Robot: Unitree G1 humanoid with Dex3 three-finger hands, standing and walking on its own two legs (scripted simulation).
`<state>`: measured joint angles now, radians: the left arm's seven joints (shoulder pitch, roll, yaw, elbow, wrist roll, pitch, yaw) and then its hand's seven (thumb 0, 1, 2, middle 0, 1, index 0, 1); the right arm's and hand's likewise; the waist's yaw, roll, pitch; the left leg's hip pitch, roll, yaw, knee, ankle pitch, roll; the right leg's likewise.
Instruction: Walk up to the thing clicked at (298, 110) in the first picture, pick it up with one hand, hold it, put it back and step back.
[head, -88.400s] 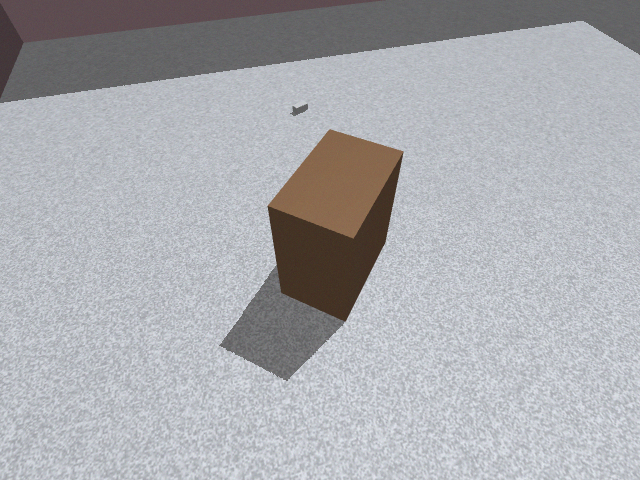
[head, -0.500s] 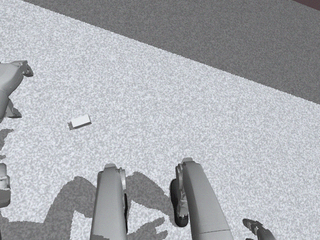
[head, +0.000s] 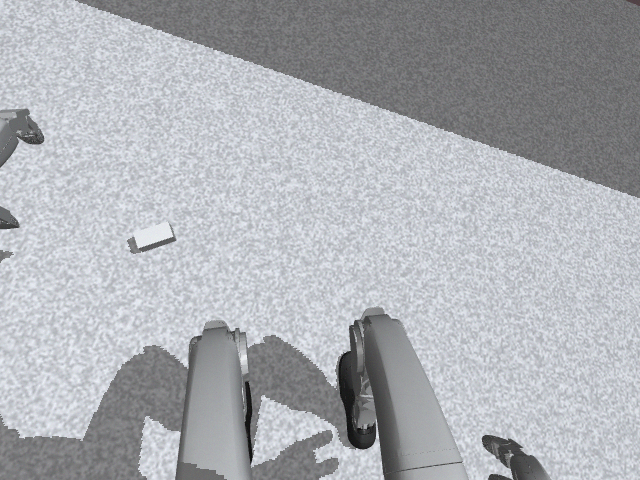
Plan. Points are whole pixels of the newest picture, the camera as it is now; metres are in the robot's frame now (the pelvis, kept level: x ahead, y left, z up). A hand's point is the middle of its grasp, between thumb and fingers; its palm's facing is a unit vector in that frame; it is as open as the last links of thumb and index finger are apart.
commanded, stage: go down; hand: left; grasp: from above
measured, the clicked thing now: (155, 236) +0.50 +0.30 -0.52
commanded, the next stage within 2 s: approach in 0.72 s
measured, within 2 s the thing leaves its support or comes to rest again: neither
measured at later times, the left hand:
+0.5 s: hand out of the picture +0.45 +0.37 -0.08, palm faces -0.45 -0.04 -0.89, open 11.7 cm
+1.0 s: hand out of the picture +0.44 +0.37 -0.07, palm faces -0.48 -0.05 -0.88, open 12.3 cm
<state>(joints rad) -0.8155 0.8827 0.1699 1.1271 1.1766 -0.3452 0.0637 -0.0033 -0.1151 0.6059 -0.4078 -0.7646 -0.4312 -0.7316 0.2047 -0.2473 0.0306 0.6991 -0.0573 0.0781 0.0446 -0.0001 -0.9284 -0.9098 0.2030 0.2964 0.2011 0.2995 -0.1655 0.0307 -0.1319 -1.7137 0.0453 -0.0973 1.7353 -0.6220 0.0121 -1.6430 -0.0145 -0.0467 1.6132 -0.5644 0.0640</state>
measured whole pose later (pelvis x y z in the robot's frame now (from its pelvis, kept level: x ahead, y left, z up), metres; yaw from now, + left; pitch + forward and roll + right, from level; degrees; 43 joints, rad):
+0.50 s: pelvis +0.00 +0.00 +0.00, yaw +0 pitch +34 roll -8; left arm -0.83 0.92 0.17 1.17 1.19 -0.38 0.06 0.00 -0.12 0.61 -0.40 -0.76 -0.42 -0.73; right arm 0.20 -0.26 0.04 0.70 -0.06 0.08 0.03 0.00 -0.93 -0.91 0.20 0.30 0.20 0.30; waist -0.18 0.03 -0.14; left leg -1.73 0.05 -0.10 1.75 -0.63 0.01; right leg -1.66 -0.01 -0.04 1.63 -0.56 0.06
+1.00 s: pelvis +0.00 +0.00 +0.01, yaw +0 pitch +33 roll -8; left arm -0.86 0.91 0.10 1.27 1.17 -0.35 0.07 0.00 -0.22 0.68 -0.37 -0.79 -0.37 -0.78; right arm 0.21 -0.25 0.05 0.70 -0.04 0.07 0.03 0.00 -0.93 -0.91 0.20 0.30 0.20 0.30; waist -0.19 0.03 -0.15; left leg -1.68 0.05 -0.09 1.71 -0.62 0.02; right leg -1.61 -0.01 -0.04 1.59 -0.55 0.05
